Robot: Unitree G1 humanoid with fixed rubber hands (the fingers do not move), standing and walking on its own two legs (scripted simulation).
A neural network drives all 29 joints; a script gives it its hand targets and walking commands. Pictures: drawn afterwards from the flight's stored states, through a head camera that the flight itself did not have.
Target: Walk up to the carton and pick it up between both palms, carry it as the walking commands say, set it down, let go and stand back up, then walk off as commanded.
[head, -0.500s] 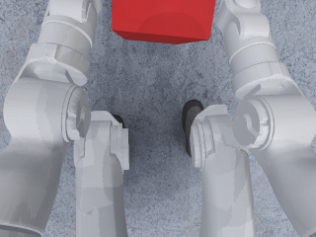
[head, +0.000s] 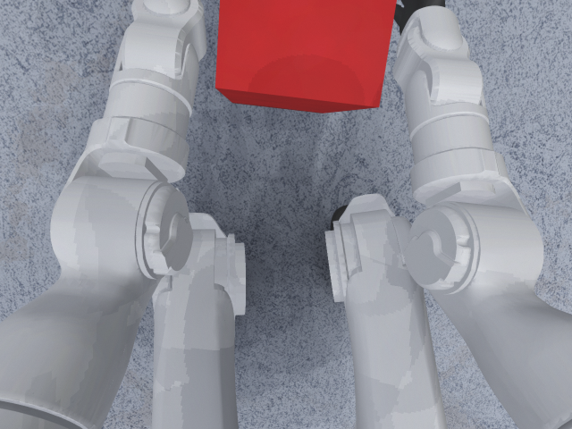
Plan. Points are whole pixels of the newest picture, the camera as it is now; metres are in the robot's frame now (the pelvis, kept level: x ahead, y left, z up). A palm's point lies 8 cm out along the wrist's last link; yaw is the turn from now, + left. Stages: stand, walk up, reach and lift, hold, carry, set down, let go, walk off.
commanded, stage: reach and lift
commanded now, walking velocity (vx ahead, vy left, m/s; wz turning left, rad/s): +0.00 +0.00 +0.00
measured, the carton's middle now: (293, 23) +0.52 -0.03 -0.24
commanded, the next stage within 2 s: none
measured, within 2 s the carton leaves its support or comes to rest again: leaves its support in 0.16 s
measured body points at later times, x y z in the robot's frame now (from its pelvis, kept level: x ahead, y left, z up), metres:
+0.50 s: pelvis -0.01 -0.01 +0.02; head +0.35 +0.00 +0.29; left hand +0.57 +0.09 -0.12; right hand +0.52 -0.15 -0.14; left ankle +0.08 +0.12 -0.35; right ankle +0.11 -0.16 -0.35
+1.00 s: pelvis -0.01 +0.00 +0.06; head +0.34 +0.01 +0.35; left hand +0.56 +0.09 -0.06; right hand +0.52 -0.16 -0.07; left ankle +0.08 +0.12 -0.35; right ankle +0.11 -0.16 -0.35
